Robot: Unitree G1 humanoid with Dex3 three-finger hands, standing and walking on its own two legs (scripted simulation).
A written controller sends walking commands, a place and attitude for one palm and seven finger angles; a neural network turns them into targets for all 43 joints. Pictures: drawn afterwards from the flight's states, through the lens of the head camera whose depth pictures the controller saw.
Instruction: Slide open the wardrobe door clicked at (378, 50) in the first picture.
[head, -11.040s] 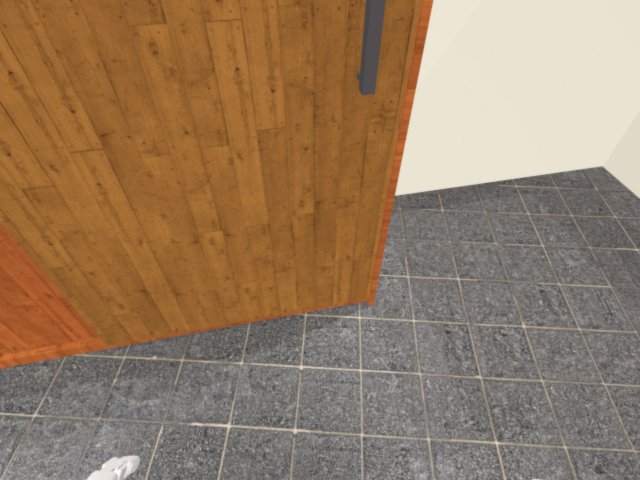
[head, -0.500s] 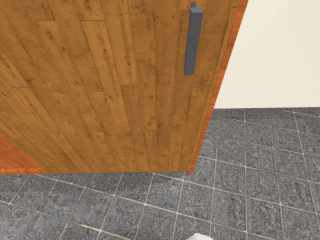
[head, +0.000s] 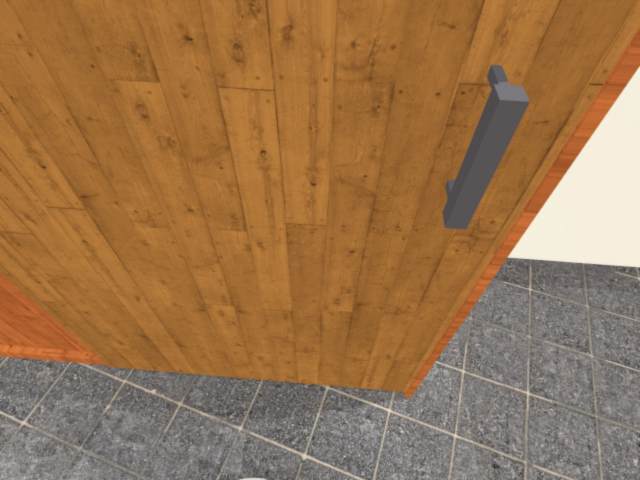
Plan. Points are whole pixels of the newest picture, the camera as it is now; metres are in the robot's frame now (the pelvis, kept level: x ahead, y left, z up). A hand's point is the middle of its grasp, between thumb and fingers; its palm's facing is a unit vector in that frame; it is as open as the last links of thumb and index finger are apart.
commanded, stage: come to a stop and stand still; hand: right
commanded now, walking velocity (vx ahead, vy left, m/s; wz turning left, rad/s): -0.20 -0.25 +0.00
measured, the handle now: (474, 153) +0.43 -0.11 +0.21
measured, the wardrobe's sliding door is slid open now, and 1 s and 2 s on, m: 0.00 0.00 0.00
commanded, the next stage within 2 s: look again from close up in 1.44 s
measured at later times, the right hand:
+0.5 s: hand out of the picture +0.05 -0.23 -0.18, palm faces +0.08 +0.97 -0.21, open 7.3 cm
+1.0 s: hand out of the picture -0.03 -0.22 -0.16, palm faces +0.01 +0.98 -0.20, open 7.3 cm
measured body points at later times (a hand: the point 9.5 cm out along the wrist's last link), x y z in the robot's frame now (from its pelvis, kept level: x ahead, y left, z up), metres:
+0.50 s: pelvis +0.00 -0.04 +0.00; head +0.04 -0.07 +0.45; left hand +0.10 +0.20 -0.13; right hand +0.04 -0.29 -0.17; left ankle +0.02 +0.12 -0.71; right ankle +0.00 -0.12 -0.73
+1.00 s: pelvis -0.05 -0.05 +0.01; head -0.05 -0.05 +0.46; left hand -0.07 +0.17 -0.15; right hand -0.03 -0.28 -0.15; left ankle -0.09 +0.06 -0.73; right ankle +0.00 -0.12 -0.73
